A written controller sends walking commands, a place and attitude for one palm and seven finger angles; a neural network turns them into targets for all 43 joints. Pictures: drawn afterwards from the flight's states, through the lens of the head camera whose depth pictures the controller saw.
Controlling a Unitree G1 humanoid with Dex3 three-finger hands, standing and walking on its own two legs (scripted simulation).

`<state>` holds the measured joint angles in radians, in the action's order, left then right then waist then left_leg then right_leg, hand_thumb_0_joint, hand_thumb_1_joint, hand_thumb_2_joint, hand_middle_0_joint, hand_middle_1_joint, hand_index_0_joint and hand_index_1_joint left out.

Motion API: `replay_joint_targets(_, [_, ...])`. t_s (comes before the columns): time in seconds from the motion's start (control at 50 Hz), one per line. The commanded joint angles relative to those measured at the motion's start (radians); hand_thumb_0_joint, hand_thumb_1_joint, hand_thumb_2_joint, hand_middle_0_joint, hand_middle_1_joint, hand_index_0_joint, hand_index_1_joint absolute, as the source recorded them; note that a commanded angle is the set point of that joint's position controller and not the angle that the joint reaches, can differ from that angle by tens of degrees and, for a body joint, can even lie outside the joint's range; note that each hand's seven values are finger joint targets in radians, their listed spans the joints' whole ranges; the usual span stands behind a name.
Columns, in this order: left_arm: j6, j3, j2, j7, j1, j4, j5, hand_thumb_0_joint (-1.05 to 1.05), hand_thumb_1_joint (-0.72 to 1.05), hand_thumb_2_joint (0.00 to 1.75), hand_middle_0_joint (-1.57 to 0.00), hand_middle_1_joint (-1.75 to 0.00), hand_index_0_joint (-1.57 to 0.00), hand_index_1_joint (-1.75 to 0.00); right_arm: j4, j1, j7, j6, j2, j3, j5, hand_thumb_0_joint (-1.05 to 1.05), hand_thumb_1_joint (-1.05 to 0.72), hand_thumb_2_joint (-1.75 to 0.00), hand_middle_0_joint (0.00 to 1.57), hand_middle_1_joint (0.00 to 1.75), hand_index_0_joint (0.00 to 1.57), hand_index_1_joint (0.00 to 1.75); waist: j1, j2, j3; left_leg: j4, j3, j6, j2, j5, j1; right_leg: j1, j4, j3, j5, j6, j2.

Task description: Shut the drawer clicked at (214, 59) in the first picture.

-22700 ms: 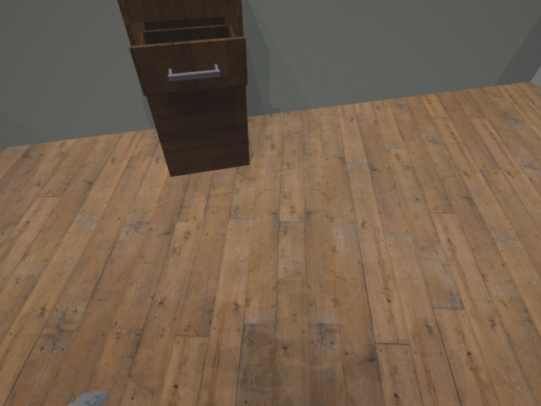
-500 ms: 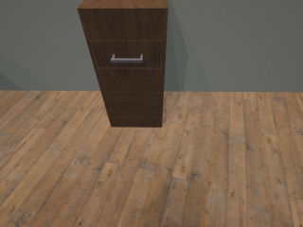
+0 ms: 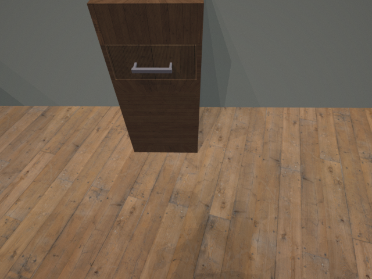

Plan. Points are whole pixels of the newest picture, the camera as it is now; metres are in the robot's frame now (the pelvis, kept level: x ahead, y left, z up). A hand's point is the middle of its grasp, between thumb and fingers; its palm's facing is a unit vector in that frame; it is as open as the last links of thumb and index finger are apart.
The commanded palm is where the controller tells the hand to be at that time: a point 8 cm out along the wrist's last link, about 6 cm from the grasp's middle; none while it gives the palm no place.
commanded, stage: look to check the result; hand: left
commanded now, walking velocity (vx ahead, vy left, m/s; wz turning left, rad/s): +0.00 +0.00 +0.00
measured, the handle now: (152, 67) +0.95 +0.20 -0.09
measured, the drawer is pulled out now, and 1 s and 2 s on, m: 0.00 0.00 0.00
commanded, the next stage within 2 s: stand and wait in 0.22 s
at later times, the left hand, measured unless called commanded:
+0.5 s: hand out of the picture +0.09 +0.23 -0.16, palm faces -0.02 -0.95 -0.32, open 7.4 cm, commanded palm none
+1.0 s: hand out of the picture +0.10 +0.24 -0.16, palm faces -0.03 -0.94 -0.33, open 7.4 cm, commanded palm none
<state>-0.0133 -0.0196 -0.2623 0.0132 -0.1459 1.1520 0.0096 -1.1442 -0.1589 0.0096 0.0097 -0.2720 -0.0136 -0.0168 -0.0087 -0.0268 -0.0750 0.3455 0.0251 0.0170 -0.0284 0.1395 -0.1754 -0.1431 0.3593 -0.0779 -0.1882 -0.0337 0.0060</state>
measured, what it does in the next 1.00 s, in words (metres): stands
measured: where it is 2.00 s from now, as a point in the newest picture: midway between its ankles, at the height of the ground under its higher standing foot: outside the picture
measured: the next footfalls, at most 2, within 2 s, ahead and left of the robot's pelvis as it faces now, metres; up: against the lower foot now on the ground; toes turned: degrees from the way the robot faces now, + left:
none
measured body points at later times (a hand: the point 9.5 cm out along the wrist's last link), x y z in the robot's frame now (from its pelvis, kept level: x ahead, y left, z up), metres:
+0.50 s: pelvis +0.02 +0.00 +0.00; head +0.03 -0.01 +0.45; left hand +0.10 +0.28 -0.13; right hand +0.07 -0.28 -0.15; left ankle +0.03 +0.13 -0.75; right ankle +0.01 -0.10 -0.75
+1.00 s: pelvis +0.02 +0.01 +0.00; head +0.04 +0.00 +0.45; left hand +0.10 +0.29 -0.13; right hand +0.08 -0.28 -0.14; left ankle +0.03 +0.13 -0.75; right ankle +0.01 -0.10 -0.75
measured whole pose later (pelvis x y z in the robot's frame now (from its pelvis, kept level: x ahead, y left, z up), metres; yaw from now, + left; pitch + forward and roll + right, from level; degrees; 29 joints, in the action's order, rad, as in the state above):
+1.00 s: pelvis +0.02 +0.01 +0.00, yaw -1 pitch -1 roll +0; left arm -0.02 -0.02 -0.30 0.01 -0.11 1.15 0.01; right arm -1.14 -0.12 0.01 0.00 -0.31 0.00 -0.01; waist -0.01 -0.02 -0.06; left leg 0.29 0.04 0.01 -0.02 0.15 -0.12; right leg -0.09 0.30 -0.06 -0.19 -0.02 0.00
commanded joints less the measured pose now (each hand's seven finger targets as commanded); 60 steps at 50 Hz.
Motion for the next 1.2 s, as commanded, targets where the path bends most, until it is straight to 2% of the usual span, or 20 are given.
replay_joint_targets(0.0, [-0.017,-0.032,-0.192,0.007,0.026,-0.055,0.002,0.0,0.9,0.9,-0.2,-0.3,-0.2,-0.3,0.044,0.0,0.008,-0.018,-0.15,-0.027,-0.004,0.0,-0.9,-0.9,0.2,0.3,0.2,0.3,-0.001,0.015,0.068,-0.045,-0.078,-0.031,-0.09,-0.063,0.057,-0.021,-0.109,0.132,0.038,-0.016,-0.138])
replay_joint_targets(0.08, [-0.02,-0.032,-0.205,0.009,0.027,-0.056,0.002,0.0,0.9,0.9,-0.2,-0.3,-0.2,-0.3,0.047,0.011,0.008,-0.019,-0.165,-0.029,-0.001,0.0,-0.9,-0.9,0.2,0.3,0.2,0.3,0.0,0.036,0.082,-0.043,-0.078,-0.031,-0.091,-0.086,0.071,-0.005,-0.108,0.13,0.089,-0.012,-0.14])
replay_joint_targets(0.12, [-0.021,-0.032,-0.207,0.008,0.033,-0.056,0.001,0.0,0.9,0.9,-0.2,-0.3,-0.2,-0.3,0.045,0.014,0.009,-0.02,-0.169,-0.028,-0.003,0.0,-0.9,-0.9,0.2,0.3,0.2,0.3,-0.001,0.021,0.088,-0.046,-0.077,-0.029,-0.093,-0.086,0.074,0.003,-0.109,0.134,0.095,-0.013,-0.141])
replay_joint_targets(0.18, [-0.02,-0.032,-0.214,0.008,0.038,-0.058,0.003,0.0,0.9,0.9,-0.2,-0.3,-0.2,-0.3,0.049,0.024,0.008,-0.017,-0.173,-0.029,-0.002,0.0,-0.9,-0.9,0.2,0.3,0.2,0.3,0.0,0.026,0.065,-0.05,-0.077,-0.028,-0.091,-0.076,0.07,-0.01,-0.119,0.135,0.078,-0.01,-0.138])
replay_joint_targets(0.24, [-0.02,-0.031,-0.214,0.007,0.046,-0.058,0.002,0.0,0.9,0.9,-0.2,-0.3,-0.2,-0.3,0.047,0.026,0.007,-0.018,-0.176,-0.028,-0.004,0.0,-0.9,-0.9,0.2,0.3,0.2,0.3,-0.001,0.03,0.073,-0.056,-0.079,-0.028,-0.092,-0.065,0.072,-0.004,-0.125,0.137,0.055,-0.01,-0.139])
replay_joint_targets(0.32, [-0.023,-0.033,-0.22,0.008,0.052,-0.062,0.002,0.0,0.9,0.9,-0.2,-0.3,-0.2,-0.3,0.05,0.029,0.007,-0.022,-0.185,-0.029,-0.003,0.0,-0.9,-0.9,0.2,0.3,0.2,0.3,-0.001,0.03,0.098,-0.057,-0.078,-0.028,-0.096,-0.095,0.084,0.02,-0.117,0.134,0.109,-0.008,-0.14])
replay_joint_targets(0.38, [-0.024,-0.035,-0.226,0.009,0.052,-0.065,0.003,0.0,0.9,0.9,-0.2,-0.3,-0.2,-0.3,0.053,0.037,0.008,-0.023,-0.191,-0.03,-0.001,0.0,-0.9,-0.9,0.2,0.3,0.2,0.3,0.0,0.02,0.09,-0.056,-0.075,-0.027,-0.097,-0.12,0.087,0.021,-0.112,0.134,0.152,-0.006,-0.141])
replay_joint_targets(0.5, [-0.025,-0.036,-0.229,0.008,0.058,-0.069,0.002,0.0,0.9,0.9,-0.2,-0.3,-0.2,-0.3,0.052,0.041,0.009,-0.025,-0.195,-0.029,-0.002,0.0,-0.9,-0.9,0.2,0.3,0.2,0.3,0.0,0.018,0.102,-0.061,-0.077,-0.028,-0.101,-0.138,0.097,0.039,-0.109,0.129,0.176,-0.007,-0.143])
replay_joint_targets(0.68, [-0.023,-0.035,-0.236,0.006,0.057,-0.069,0.003,0.0,0.9,0.9,-0.2,-0.3,-0.2,-0.3,0.055,0.048,0.008,-0.025,-0.205,-0.029,0.0,0.0,-0.9,-0.9,0.2,0.3,0.2,0.3,0.001,0.014,0.084,-0.073,-0.081,-0.029,-0.101,-0.113,0.099,0.024,-0.125,0.134,0.122,-0.006,-0.141])
replay_joint_targets(0.76, [-0.024,-0.033,-0.237,0.006,0.063,-0.068,0.002,0.0,0.9,0.9,-0.2,-0.3,-0.2,-0.3,0.054,0.048,0.008,-0.029,-0.213,-0.029,-0.001,0.0,-0.9,-0.9,0.2,0.3,0.2,0.3,0.0,0.022,0.1,-0.077,-0.082,-0.031,-0.104,-0.127,0.109,0.035,-0.121,0.135,0.139,-0.007,-0.141])
replay_joint_targets(0.9, [-0.024,-0.032,-0.241,0.005,0.061,-0.066,0.002,0.0,0.9,0.9,-0.2,-0.3,-0.2,-0.3,0.054,0.055,0.008,-0.029,-0.216,-0.029,0.0,0.0,-0.9,-0.9,0.2,0.3,0.2,0.3,-0.001,0.025,0.092,-0.081,-0.082,-0.031,-0.106,-0.119,0.113,0.025,-0.126,0.134,0.124,-0.006,-0.142])
replay_joint_targets(1.0, [-0.026,-0.033,-0.247,0.006,0.059,-0.066,0.002,0.0,0.9,0.9,-0.2,-0.3,-0.2,-0.3,0.054,0.058,0.009,-0.033,-0.222,-0.028,0.001,0.0,-0.9,-0.9,0.2,0.3,0.2,0.3,-0.001,0.014,0.118,-0.075,-0.08,-0.032,-0.108,-0.166,0.13,0.045,-0.115,0.134,0.184,-0.007,-0.145])
replay_joint_targets(1.1, [-0.026,-0.033,-0.249,0.006,0.063,-0.068,0.003,0.0,0.9,0.9,-0.2,-0.3,-0.2,-0.3,0.056,0.06,0.009,-0.031,-0.224,-0.03,0.001,0.0,-0.9,-0.9,0.2,0.3,0.2,0.3,-0.001,0.033,0.099,-0.082,-0.08,-0.032,-0.109,-0.147,0.125,0.035,-0.123,0.133,0.165,-0.005,-0.145])
replay_joint_targets(1.18, [-0.027,-0.033,-0.254,0.007,0.058,-0.069,0.003,0.0,0.9,0.9,-0.2,-0.3,-0.2,-0.3,0.059,0.065,0.008,-0.031,-0.23,-0.03,0.002,0.0,-0.9,-0.9,0.2,0.3,0.2,0.3,0.0,0.026,0.1,-0.079,-0.08,-0.033,-0.107,-0.153,0.129,0.036,-0.125,0.137,0.178,-0.005,-0.146])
